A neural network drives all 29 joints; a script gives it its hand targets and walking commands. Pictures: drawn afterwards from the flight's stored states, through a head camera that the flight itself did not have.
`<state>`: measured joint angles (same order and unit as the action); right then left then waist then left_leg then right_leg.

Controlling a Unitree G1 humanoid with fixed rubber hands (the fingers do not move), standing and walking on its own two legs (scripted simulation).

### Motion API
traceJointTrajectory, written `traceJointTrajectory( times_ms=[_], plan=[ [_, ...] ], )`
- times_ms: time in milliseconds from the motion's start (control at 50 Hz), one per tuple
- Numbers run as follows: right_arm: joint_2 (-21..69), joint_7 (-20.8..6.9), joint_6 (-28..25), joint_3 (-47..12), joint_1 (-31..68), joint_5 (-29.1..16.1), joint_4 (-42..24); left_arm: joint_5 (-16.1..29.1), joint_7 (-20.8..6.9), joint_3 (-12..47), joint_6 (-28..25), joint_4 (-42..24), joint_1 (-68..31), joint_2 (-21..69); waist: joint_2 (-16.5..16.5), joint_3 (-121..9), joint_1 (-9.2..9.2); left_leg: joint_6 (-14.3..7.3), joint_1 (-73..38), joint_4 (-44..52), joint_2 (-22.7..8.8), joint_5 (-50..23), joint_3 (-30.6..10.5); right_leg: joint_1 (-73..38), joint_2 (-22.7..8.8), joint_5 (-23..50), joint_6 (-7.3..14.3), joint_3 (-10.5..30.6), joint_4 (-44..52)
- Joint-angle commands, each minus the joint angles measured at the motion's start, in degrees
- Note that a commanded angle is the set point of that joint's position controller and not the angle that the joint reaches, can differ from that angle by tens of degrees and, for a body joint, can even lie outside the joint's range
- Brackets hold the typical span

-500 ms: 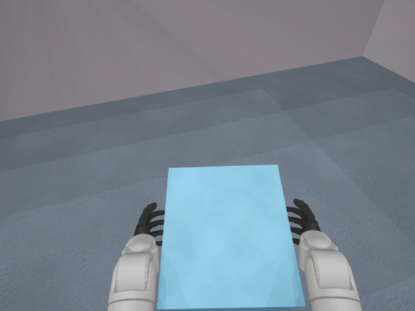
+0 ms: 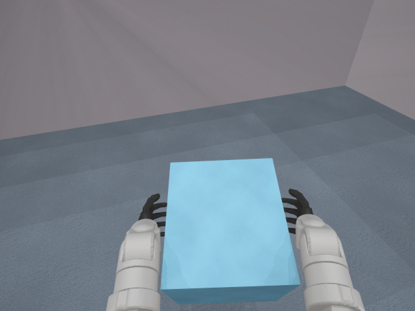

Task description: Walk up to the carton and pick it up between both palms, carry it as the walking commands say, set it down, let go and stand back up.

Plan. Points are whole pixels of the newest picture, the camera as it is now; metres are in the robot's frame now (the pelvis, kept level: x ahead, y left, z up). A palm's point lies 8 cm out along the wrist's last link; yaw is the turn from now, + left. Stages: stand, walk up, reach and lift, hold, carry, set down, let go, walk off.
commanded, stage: set down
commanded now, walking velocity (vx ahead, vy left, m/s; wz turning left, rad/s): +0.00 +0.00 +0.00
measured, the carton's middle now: (224, 232) +0.34 -0.01 -0.03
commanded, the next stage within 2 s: none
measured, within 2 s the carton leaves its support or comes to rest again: neither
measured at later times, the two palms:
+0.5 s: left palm (145, 240) +0.31 +0.17 -0.02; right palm (287, 233) +0.33 -0.15 -0.01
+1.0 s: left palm (150, 251) +0.34 +0.18 -0.11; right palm (275, 247) +0.35 -0.14 -0.10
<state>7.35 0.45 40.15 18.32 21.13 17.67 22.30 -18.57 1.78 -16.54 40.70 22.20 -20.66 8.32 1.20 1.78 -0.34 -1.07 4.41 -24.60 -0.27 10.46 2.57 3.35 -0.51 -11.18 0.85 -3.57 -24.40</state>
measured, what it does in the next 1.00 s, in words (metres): lowers itself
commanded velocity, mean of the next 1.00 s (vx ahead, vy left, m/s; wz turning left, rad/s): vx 0.00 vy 0.00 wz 0.00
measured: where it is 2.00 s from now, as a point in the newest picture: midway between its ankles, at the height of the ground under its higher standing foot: outside the picture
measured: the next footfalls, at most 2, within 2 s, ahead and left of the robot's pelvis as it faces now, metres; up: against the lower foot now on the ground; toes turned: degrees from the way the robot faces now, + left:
none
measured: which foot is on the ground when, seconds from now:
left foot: down 0.00-1.00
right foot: down 0.00-1.00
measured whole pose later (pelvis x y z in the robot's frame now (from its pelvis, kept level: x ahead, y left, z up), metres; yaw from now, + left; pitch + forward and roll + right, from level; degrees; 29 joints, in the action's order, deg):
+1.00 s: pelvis -0.02 +0.00 -0.06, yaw +0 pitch +21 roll -1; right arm 10.4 -0.6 18.1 27.0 29.6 18.3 26.0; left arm -18.8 -2.4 -26.4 19.4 26.8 -30.3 8.1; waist 0.6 -1.0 -1.7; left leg -1.7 53.8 -49.2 -0.2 16.0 1.6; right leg 52.5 -0.2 -17.2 1.0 -2.3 -49.1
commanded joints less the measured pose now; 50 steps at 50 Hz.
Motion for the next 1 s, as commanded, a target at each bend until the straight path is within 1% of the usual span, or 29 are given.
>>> traceJointTrajectory(
  times_ms=[0,40,80,120,160,200,280,340,380,440,500,540,660,720,820,980],
  plan=[
    [53.38,-18.78,-2.65,-28.17,34.9,-14.91,4.12,12.35,-16.75,23.24,-2.75,0.11,-32.81,52.18,-3.13,-10.84,-5.64,-1.48,0.47,6.71,2.26,8.21,-7.6,2.55,3.41,-8.96,2.09,9.32,4.85],
    [52.49,-18.81,-2.87,-23.56,32.73,-11.4,8.3,11.97,-17.75,21.66,-2.42,3.5,-34.01,51.34,-2.26,-8.32,-2.43,-1.21,-0.23,7.02,2.16,9.72,-7.82,4.38,3.16,-9.96,2.26,9.08,5.29],
    [52.14,-18.59,-3.65,-20.37,32.81,-9.38,9.94,11.81,-18.71,20.76,-2.79,4.66,-35.71,50.6,-1.98,-7.82,-0.96,-1.02,-1.11,6.42,2.55,9.51,-7.33,5.77,2.99,-10.35,2.34,9.16,5.84],
    [51.21,-18.05,-4.45,-18.54,32.39,-7.86,9.85,11.65,-19.37,20.37,-3.59,5.57,-35.65,49.92,-1.76,-8.08,0.24,-0.82,-1.25,5.85,2.9,7.66,-7.11,5.97,2.96,-8.15,2.27,8.85,5.74],
    [49.98,-17.56,-5.21,-17.99,31.69,-6.98,9.13,11.33,-19.69,19.85,-4.54,6.05,-34.33,49.5,-1.67,-8.37,0.66,-0.53,-0.78,5.45,3.2,5.39,-6.97,5.45,3.11,-5.31,2.16,8.55,5.25],
    [48.99,-17.13,-6.08,-18.28,30.6,-6.65,8.15,10.8,-19.72,19.28,-5.65,6.0,-32.37,48.85,-1.29,-9.19,0.42,-0.4,-0.36,4.66,3.56,2.15,-6.94,4.7,3.3,-1.91,2.0,8.44,4.44],
    [48.25,-16.48,-8.6,-20.14,28.66,-6.96,6.21,9.76,-19.23,18.92,-8.52,4.58,-29.29,47.38,-0.25,-12.4,-0.77,-0.48,1.15,1.93,3.99,-4.62,-7.18,5.08,3.68,4.15,1.56,8.58,2.02],
    [48.92,-16.18,-11.08,-22.08,27.96,-7.82,5.58,9.39,-18.66,19.39,-11.09,3.29,-28.26,46.55,-0.26,-16.12,-2.17,-0.57,2.68,-0.68,4.07,-8.96,-7.4,6.66,3.97,7.65,1.4,8.89,-0.24],
    [49.23,-15.96,-12.86,-22.89,27.22,-8.12,5.72,9.24,-18.37,20.16,-12.74,2.86,-27.79,46.21,-0.66,-18.27,-2.62,-0.58,3.37,-2.23,4.12,-11.04,-7.46,7.93,4.21,9.2,1.37,9.09,-1.63],
    [49.35,-15.55,-15.5,-23.52,26.45,-8.11,5.94,9.2,-18.2,21.46,-15.05,3.1,-27.35,46.09,-1.25,-20.92,-2.55,-0.61,4.55,-4.13,4.29,-12.73,-7.52,10.06,4.56,10.37,1.36,9.31,-3.34],
    [49.05,-15.01,-17.74,-23.54,25.93,-7.77,5.87,9.16,-18.17,22.33,-17.09,3.96,-27.01,46.01,-1.55,-23.42,-1.84,-0.67,6.3,-5.86,4.62,-13.98,-7.59,12.11,4.91,11.75,1.3,9.37,-4.89],
    [48.77,-14.78,-18.95,-23.43,25.76,-7.46,6.06,8.84,-18.15,22.28,-18.34,4.64,-26.75,45.63,-1.61,-24.88,-1.72,-0.73,8.17,-7.18,4.84,-14.6,-7.53,13.67,5.08,12.65,1.24,9.35,-6.18],
    [48.89,-14.66,-21.71,-23.49,26.43,-6.67,7.12,7.29,-18.35,20.92,-21.42,6.65,-26.59,44.77,-1.17,-28.54,-2.33,-1.05,15.02,-11.36,5.32,-14.79,-6.99,19.11,5.51,13.53,0.97,8.83,-10.49],
    [49.12,-14.78,-22.74,-23.65,27.49,-6.42,7.21,6.94,-18.64,20.94,-22.43,7.22,-27.73,45.14,-0.98,-30.5,-2.12,-1.11,17.95,-13.54,5.47,-14.13,-6.89,22.4,5.79,12.75,0.86,8.3,-12.67],
    [49.39,-15.39,-23.65,-23.76,31.05,-6.33,7.25,7.25,-19.12,21.74,-23.12,8.04,-31.5,46.57,-1.13,-34.41,-1.43,-0.83,22.35,-17.26,5.71,-11.85,-6.96,28.97,6.34,9.61,0.86,7.15,-16.6],
    [51.26,-17.03,-22.96,-23.96,38.53,-7.25,8.86,8.09,-19.93,22.47,-22.35,9.17,-39.01,48.6,-1.83,-41.45,-1.45,-0.34,29.45,-22.57,5.95,-6.12,-6.64,38.38,7.09,3.36,0.84,5.7,-22.94]
  ],
)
